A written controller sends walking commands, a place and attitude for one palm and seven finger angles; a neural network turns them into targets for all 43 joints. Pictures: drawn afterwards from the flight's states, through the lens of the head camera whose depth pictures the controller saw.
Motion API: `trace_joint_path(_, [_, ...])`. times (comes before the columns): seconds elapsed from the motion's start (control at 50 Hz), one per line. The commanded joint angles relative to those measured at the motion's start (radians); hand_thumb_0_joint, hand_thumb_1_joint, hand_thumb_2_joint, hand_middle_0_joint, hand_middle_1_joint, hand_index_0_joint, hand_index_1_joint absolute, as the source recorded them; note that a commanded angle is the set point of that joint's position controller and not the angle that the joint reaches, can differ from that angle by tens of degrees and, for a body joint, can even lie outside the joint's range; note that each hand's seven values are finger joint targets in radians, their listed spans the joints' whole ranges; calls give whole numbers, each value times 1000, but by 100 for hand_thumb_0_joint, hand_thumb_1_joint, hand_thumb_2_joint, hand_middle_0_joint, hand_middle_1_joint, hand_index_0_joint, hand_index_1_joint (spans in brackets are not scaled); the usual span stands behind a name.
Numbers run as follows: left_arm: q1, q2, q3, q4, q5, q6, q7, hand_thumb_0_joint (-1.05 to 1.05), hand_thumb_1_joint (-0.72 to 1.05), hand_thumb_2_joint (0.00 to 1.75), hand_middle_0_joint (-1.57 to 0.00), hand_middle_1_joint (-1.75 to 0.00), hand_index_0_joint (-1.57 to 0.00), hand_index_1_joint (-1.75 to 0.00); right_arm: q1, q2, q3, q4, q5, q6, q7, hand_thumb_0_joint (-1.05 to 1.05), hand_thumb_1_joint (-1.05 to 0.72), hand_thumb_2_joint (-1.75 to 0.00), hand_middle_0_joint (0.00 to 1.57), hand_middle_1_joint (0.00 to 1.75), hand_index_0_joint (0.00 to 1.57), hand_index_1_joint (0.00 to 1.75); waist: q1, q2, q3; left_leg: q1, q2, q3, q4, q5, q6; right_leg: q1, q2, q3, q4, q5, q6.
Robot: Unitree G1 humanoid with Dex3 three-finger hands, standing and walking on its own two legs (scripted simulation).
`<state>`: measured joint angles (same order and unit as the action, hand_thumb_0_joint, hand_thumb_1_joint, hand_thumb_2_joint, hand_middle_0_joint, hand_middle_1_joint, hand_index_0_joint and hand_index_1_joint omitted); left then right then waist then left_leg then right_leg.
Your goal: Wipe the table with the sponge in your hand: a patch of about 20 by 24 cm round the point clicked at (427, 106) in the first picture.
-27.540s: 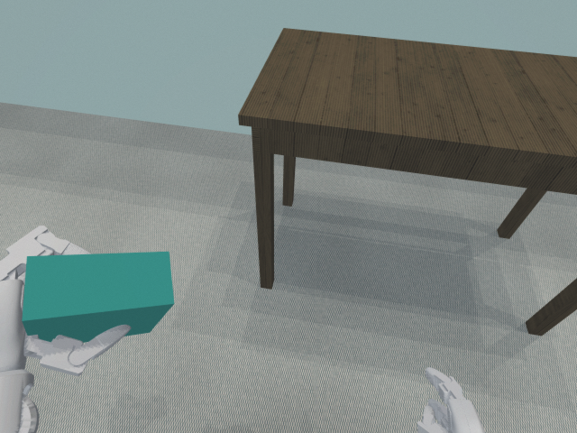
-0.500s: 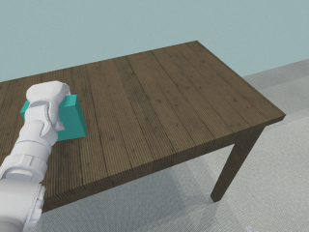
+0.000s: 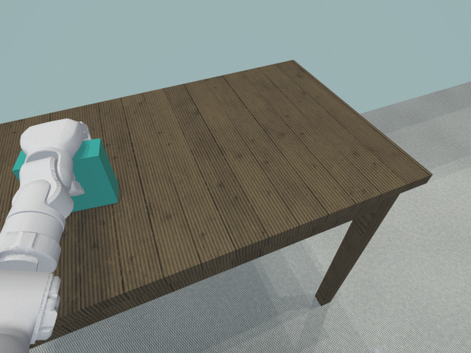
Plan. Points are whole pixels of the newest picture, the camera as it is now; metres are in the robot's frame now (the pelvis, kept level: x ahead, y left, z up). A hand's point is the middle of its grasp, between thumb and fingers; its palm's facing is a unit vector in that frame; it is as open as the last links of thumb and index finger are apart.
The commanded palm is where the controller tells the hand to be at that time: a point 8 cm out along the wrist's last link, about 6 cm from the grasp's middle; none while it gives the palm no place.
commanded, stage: slide back across to the first lane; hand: left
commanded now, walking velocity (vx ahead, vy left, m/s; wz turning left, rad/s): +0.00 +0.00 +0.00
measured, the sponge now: (76, 185) +0.39 +0.32 +0.07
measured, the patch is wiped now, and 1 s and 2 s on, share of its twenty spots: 1.00 1.00 1.00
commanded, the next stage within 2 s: wipe back along the first lane in 0.40 s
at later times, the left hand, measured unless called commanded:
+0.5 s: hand (32, 175) +0.37 +0.37 +0.13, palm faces -0.09 -0.02 -1.00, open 9.8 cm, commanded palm +0.35 +0.37 +0.19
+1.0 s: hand (25, 197) +0.33 +0.35 +0.12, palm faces -0.03 -0.01 -1.00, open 9.8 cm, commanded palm +0.30 +0.34 +0.17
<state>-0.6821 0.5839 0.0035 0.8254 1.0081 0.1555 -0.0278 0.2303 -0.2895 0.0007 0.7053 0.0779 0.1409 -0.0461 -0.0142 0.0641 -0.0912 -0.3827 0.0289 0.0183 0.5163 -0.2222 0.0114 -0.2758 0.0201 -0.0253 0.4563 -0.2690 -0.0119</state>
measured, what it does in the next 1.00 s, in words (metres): stands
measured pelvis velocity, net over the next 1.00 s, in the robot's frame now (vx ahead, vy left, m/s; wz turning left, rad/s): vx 0.00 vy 0.01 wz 0.03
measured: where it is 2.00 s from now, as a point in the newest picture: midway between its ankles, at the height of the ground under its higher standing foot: outside the picture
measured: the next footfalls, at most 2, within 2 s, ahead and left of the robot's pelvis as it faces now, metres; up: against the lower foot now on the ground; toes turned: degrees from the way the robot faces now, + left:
none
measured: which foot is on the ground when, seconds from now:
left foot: down 0.00-1.00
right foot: down 0.00-1.00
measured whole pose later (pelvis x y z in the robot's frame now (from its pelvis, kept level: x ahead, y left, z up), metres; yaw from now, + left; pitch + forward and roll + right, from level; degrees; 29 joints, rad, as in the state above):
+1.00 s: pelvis +0.00 +0.01 +0.00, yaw +2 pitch +2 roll -1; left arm -0.37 0.62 0.03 0.42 0.95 0.20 -0.09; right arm 0.15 -0.29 0.01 0.65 0.08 0.15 -0.04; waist 0.05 0.09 -0.05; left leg -0.32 0.01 -0.01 0.51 -0.22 0.02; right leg -0.19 0.00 -0.05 0.43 -0.27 -0.01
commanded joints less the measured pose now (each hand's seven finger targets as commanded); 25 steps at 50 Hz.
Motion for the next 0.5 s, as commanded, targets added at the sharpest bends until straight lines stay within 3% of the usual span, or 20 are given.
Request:
trace_joint_path(0.0, [-322, 399, 100, -152, 51, 39, 29, 0, 10, 130, -120, -160, -120, -160, -91, -153, -44, -136, 3, -32, -6, 0, -90, -90, 20, 30, 20, 30, 38, -12, -227, 170, -53, -14, -47, 205, 49, 65, 24, 4, -66, 231, -54])
trace_joint_path(0.06, [-325, 393, 91, -194, 34, 41, 5, 0, 10, 130, -120, -160, -120, -160, -103, -153, -44, -146, 6, -37, -5, 0, -90, -90, 20, 30, 20, 30, 32, 23, -216, 199, -51, -21, -48, 222, 53, 60, 26, 2, -73, 234, -57])
trace_joint_path(0.1, [-301, 380, 87, -231, 11, 36, -16, 0, 10, 130, -120, -160, -120, -160, -104, -152, -47, -156, 8, -40, -7, 0, -90, -90, 20, 30, 20, 30, 26, 9, -221, 217, -52, -23, -43, 225, 58, 65, 25, 2, -81, 246, -54])
trace_joint_path(0.12, [-298, 413, 114, -256, 0, 26, -26, 0, 10, 130, -120, -160, -120, -160, -105, -154, -45, -159, 9, -40, -8, 0, -90, -90, 20, 30, 20, 30, 29, 11, -237, 222, -52, -27, -43, 233, 58, 77, 24, 1, -80, 257, -54])
trace_joint_path(0.22, [-325, 359, 65, -327, -8, -16, -65, 0, 10, 130, -120, -160, -120, -160, -102, -148, -43, -157, 8, -49, -16, 0, -90, -90, 20, 30, 20, 30, 6, 18, -209, 272, -47, -39, -42, 266, 60, 30, 29, -9, -90, 261, -59])
trace_joint_path(0.24, [-329, 384, 94, -346, -13, -29, -71, 0, 10, 130, -120, -160, -120, -160, -109, -144, -42, -164, 7, -55, -18, 0, -90, -90, 20, 30, 20, 30, 17, 31, -224, 282, -47, -44, -44, 287, 60, 43, 29, -2, -90, 275, -65])
trace_joint_path(0.26, [-321, 392, 100, -345, -10, -37, -70, 0, 10, 130, -120, -160, -120, -160, -95, -151, -46, -155, 5, -53, -19, 0, -90, -90, 20, 30, 20, 30, 12, 29, -230, 291, -48, -43, -36, 303, 61, 41, 31, -7, -84, 289, -64])
trace_joint_path(0.32, [-282, 392, 114, -366, -13, -47, -68, 0, 10, 130, -120, -160, -120, -160, -95, -151, -49, -155, 2, -49, -17, 0, -90, -90, 20, 30, 20, 30, 21, 23, -253, 303, -48, -37, -27, 346, 58, 58, 27, -7, -77, 339, -65])
trace_joint_path(0.34, [-267, 438, 163, -374, -21, -57, -67, 0, 10, 130, -120, -160, -120, -160, -103, -150, -45, -160, 2, -50, -17, 0, -90, -90, 20, 30, 20, 30, 34, 23, -264, 296, -48, -45, -31, 370, 56, 78, 28, -5, -73, 357, -70])
trace_joint_path(0.36, [-263, 415, 141, -362, -15, -57, -64, 0, 10, 130, -120, -160, -120, -160, -100, -153, -47, -153, -1, -46, -16, 0, -90, -90, 20, 30, 20, 30, 28, 23, -263, 303, -49, -40, -24, 388, 57, 73, 28, -10, -68, 372, -67])
trace_joint_path(0.4, [-235, 426, 162, -372, -16, -55, -58, 0, 10, 130, -120, -160, -120, -160, -105, -154, -47, -156, -1, -41, -12, 0, -90, -90, 20, 30, 20, 30, 35, 15, -258, 296, -47, -36, -24, 387, 55, 74, 25, -12, -68, 374, -64])
trace_joint_path(0.44, [-231, 469, 200, -386, -16, -57, -54, 0, 10, 130, -120, -160, -120, -160, -124, -153, -39, -166, -2, -40, -11, 0, -90, -90, 20, 30, 20, 30, 50, 38, -255, 280, -50, -43, -35, 393, 51, 88, 26, -10, -67, 367, -71])
trace_joint_path(0.48, [-241, 469, 192, -369, -3, -52, -46, 0, 10, 130, -120, -160, -120, -160, -112, -157, -45, -153, -3, -37, -10, 0, -90, -90, 20, 30, 20, 30, 38, 36, -256, 284, -49, -36, -29, 382, 53, 75, 25, -14, -65, 358, -66])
